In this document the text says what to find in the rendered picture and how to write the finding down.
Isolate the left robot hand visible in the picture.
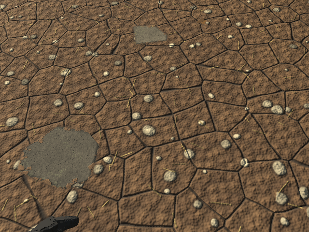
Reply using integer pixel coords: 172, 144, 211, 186
28, 216, 79, 232

